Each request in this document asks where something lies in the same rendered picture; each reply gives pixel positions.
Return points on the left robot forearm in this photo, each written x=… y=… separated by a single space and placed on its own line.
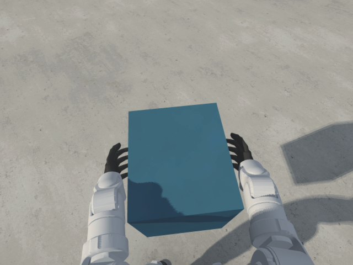
x=106 y=241

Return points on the carton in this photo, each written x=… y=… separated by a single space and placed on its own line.
x=180 y=173

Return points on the right robot forearm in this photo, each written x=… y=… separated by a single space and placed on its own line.
x=268 y=222

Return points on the right robot upper arm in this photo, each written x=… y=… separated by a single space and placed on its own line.
x=267 y=255

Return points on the robot right hand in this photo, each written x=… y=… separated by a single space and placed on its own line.
x=241 y=150

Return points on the robot left hand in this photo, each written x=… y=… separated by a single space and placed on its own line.
x=112 y=163

